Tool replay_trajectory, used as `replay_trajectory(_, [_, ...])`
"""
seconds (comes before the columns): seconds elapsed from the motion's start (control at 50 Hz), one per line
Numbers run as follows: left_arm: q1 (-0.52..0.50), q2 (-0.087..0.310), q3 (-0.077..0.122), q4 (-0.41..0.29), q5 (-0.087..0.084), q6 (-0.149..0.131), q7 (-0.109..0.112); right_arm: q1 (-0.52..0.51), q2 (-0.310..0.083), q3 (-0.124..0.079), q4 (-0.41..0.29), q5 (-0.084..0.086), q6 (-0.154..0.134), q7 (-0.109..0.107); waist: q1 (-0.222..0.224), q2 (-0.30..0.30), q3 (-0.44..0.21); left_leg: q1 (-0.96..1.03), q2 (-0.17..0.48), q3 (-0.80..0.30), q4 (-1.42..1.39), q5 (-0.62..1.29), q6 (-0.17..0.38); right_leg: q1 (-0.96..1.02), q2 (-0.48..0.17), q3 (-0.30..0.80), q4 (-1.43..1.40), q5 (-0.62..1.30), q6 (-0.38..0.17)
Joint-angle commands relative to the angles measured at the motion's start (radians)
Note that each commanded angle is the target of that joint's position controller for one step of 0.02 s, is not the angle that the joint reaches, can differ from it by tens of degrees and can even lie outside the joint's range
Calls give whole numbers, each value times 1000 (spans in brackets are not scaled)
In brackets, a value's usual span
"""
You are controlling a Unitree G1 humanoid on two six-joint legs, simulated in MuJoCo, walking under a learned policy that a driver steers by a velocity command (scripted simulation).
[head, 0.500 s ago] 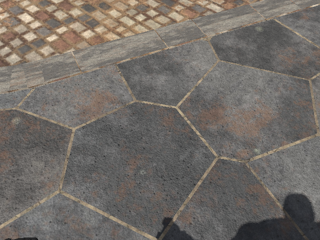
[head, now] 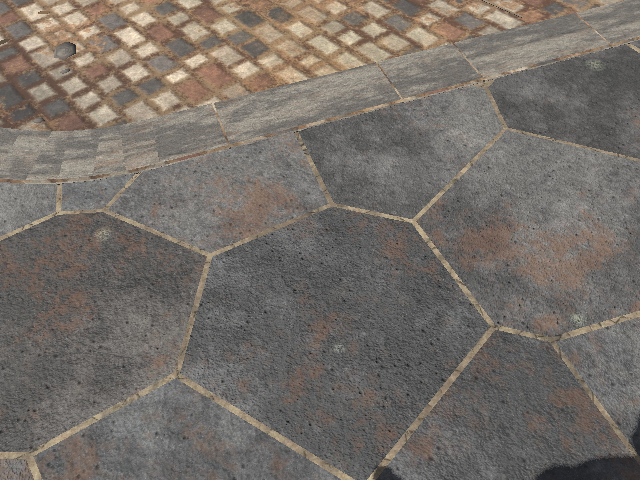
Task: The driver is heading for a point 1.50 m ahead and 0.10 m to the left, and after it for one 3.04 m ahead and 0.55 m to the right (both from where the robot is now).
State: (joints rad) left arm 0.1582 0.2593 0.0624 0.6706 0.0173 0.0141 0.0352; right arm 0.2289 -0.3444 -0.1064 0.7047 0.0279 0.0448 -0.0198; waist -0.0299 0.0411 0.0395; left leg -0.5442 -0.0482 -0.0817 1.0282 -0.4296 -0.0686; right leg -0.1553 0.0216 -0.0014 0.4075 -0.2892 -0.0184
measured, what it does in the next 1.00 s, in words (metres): walks ahead: left foot, then right foot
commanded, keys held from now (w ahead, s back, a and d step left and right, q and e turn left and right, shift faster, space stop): q+shift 0.18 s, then w+q+shift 0.12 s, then w+e+shift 0.70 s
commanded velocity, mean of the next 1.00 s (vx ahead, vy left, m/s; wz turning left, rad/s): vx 0.59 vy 0.00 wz -0.02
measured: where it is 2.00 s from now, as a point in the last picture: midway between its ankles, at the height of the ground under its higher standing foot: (325, 184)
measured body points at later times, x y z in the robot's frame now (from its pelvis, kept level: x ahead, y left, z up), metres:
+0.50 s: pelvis +0.09 +0.10 +0.00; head +0.10 +0.13 +0.45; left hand +0.13 +0.41 -0.11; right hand +0.24 -0.13 -0.10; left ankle -0.01 +0.14 -0.74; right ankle +0.22 -0.04 -0.64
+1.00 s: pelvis +0.46 +0.18 -0.01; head +0.47 +0.18 +0.44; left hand +0.49 +0.44 -0.13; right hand +0.66 -0.06 -0.06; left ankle +0.52 +0.37 -0.65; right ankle +0.45 +0.13 -0.74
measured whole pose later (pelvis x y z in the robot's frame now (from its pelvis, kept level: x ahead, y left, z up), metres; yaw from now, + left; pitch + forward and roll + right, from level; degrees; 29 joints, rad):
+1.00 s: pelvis +0.46 +0.18 -0.01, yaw -4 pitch +0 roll -2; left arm 0.44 0.26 0.05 0.74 -0.01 -0.06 -0.02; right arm 0.13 -0.25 0.02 0.57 -0.01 -0.15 0.00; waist 0.04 0.01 0.02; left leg -0.63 0.08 -0.18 1.17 -0.28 -0.01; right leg -0.21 0.21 0.09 0.46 -0.23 -0.18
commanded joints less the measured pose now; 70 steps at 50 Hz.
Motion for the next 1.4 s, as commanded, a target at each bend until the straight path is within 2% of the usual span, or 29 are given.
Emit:
replay_trajectory(0.02, [-78, 118, 30, -78, -8, -18, 15, -22, -49, -10, -89, 0, 6, 10, 19, -179, -38, -166, 87, 41, 120, 74, -51, 110, -262, 65, -65, 651, -168])
replay_trajectory(0.12, [-18, 192, 55, -54, -7, 2, 10, -120, -17, 17, -180, -2, -1, 51, 79, -177, -58, -93, 133, 110, -123, 112, -32, 150, -313, -2, -62, 597, -190])
replay_trajectory(0.22, [-2, 241, 80, -31, -53, -29, -29, -105, -53, 1, -205, 9, 25, 63, 63, -182, -88, 107, 105, 183, -292, 78, 50, 95, -369, -51, -51, 312, -139])
replay_trajectory(0.28, [-25, 192, 68, -17, -52, -52, -42, 105, -109, -36, -127, 19, 13, 54, -56, -84, -117, 481, 30, 217, -447, 53, 160, -115, -301, -156, 168, -9, -69])
replay_trajectory(0.3, [-80, 119, 41, -50, -27, -59, -43, 314, -212, -75, -73, 30, -1, 37, -147, 138, -142, 732, 164, -85, -572, -63, 275, -389, -190, -241, 594, -67, 4])
replay_trajectory(0.32, [-156, 70, 18, -151, -22, -90, -39, 308, -302, -73, -109, 7, -50, 43, -123, 333, -176, 854, 396, -768, -833, -459, 486, -821, 15, -43, 873, -340, 38])
replay_trajectory(0.34, [-214, 169, 36, -143, -63, -124, -56, 275, -174, -35, -115, -1, -87, 47, -151, 147, -118, 818, 444, -723, -897, -505, 463, -903, -65, 79, 935, -250, 3])
replay_trajectory(0.36, [-180, 186, 41, -125, -78, -139, -69, 237, -118, -9, -109, -13, -106, 44, -103, 129, -60, 745, 431, -614, -872, -414, 418, -891, -102, 72, 906, -157, -31])
replay_trajectory(0.4, [-75, 174, 41, -54, -39, -135, -71, 109, -62, 19, -121, -18, -114, 39, -12, 41, 2, 583, 336, -348, -838, -151, 322, -764, -174, 63, 765, 27, -32])
replay_trajectory(0.5, [-37, 125, 21, 5, -62, -82, -72, 144, -74, 26, -84, -50, -146, 24, -20, 21, 64, 482, 251, -7, -923, 160, 221, -740, -136, 84, 699, 317, 20])
replay_trajectory(0.64, [-121, 98, 0, -13, -65, -107, -107, 174, -63, 40, -8, -46, -170, 7, -43, 11, 134, 516, 218, 258, -999, 485, 94, -624, -57, -25, 350, 535, -16])
replay_trajectory(0.7, [-158, 90, -5, -46, -69, -118, -131, 198, -102, 36, 18, -49, -147, -15, -34, 58, 100, 646, 237, 305, -874, 1105, 52, -539, 20, -148, 247, 439, -69])
replay_trajectory(0.74, [-87, 121, 7, -58, -82, -105, -129, 200, -157, 23, 25, -55, -114, -46, 35, 132, 15, 759, 268, 319, -664, 1613, 38, -452, 89, -215, 257, 306, -106])
replay_trajectory(0.78, [288, 235, 56, 19, -80, -75, -113, 100, -195, 10, -6, -65, -94, -56, 233, 150, -156, 639, 289, 291, -236, 1795, 55, -52, 105, -156, 309, 186, -172])
replay_trajectory(0.8, [510, 276, 78, 66, -75, -61, -89, 8, -183, 14, -31, -59, -108, -43, 360, 31, -202, 381, 194, 294, 176, 1366, 54, 264, 64, -31, 203, 195, -221])
replay_trajectory(0.82, [488, 314, 79, 81, -57, -51, -72, 64, 48, 78, -75, -60, -160, -12, 217, -403, -198, -154, -34, 167, 679, -123, 7, 568, -126, 335, 243, 44, -377])
replay_trajectory(0.84, [369, 236, 47, 22, -28, -73, -69, 84, 49, 103, -144, 11, -218, 18, 153, -296, -347, -365, -49, -92, 764, -94, 51, 597, -273, 877, -29, -506, -497])
replay_trajectory(0.86, [384, 177, 41, 1, -21, -84, -63, -71, -54, 87, -183, 27, -246, 31, 198, -119, -228, -349, 1, -108, 629, 10, 110, 465, -265, 882, -170, -503, -405])
replay_trajectory(0.9, [250, 152, 30, -21, -20, -108, -69, -44, -29, 90, -179, -10, -240, 31, 41, 94, -62, -233, 83, -102, 378, 97, 131, 121, -208, 742, -209, -349, -360])
replay_trajectory(0.96, [111, 149, 25, -60, -24, -101, -47, 23, -61, 77, -147, -38, -191, 20, -48, 22, 57, -103, 136, -71, 184, 122, 63, -197, -82, 535, -249, -189, -347])
replay_trajectory(1.02, [111, 160, 26, -48, -50, -100, -22, -137, -12, 97, -211, -67, -182, 11, 8, -33, 102, 77, 109, 23, -155, 341, -2, -431, 20, 350, -237, -16, -297])
replay_trajectory(1.06, [161, 186, 37, -23, -64, -94, -15, -227, 19, 102, -241, -45, -184, 13, 75, -81, 58, 227, 57, 49, -348, 496, -28, -454, 40, 333, -206, -31, -245])
replay_trajectory(1.14, [209, 166, 40, 7, -76, -78, -8, -230, -59, 59, -240, 17, -188, 9, 90, -152, -4, 232, 49, -45, -528, 463, -44, -156, -11, 457, -55, -92, -186])
replay_trajectory(1.2, [155, 98, 14, -23, -28, -69, -31, 182, -145, -2, -163, 25, -194, 3, -142, -138, -263, 692, 145, -77, -436, 234, 49, -192, 14, 385, 468, 172, -86])
replay_trajectory(1.22, [301, -58, -28, -64, -40, -78, -38, 299, -233, -13, -137, -26, -185, 7, -68, 272, -437, 1037, 398, -578, -590, -176, 189, -491, 123, 264, 871, -282, -49])
replay_trajectory(1.24, [316, 3, -40, -91, -99, -85, -35, 271, -231, -17, -128, -32, -179, 26, -46, 483, -419, 1031, 511, -967, -762, -554, 253, -716, 38, 193, 1074, -225, -42])
replay_trajectory(1.26, [202, 96, -20, -81, -96, -77, -29, 197, -141, -3, -156, -29, -173, 18, -86, 286, -245, 902, 462, -827, -779, -506, 226, -771, -17, 159, 1131, -110, -32])
replay_trajectory(1.3, [32, 134, -6, -109, -43, -72, -37, 176, -94, 9, -117, -44, -156, 11, -98, 7, -78, 686, 368, -456, -742, -86, 181, -727, -85, 117, 1057, -27, -38])
replay_trajectory(1.4, [9, 20, -33, -142, -64, -58, -62, 185, 13, 47, -4, -20, -167, 34, 11, 47, 58, 458, 295, -241, -829, 103, 246, -677, -108, 156, 874, -32, -59])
